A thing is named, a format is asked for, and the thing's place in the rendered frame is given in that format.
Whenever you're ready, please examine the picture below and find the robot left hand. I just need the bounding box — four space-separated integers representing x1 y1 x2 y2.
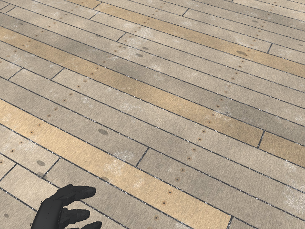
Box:
30 184 102 229

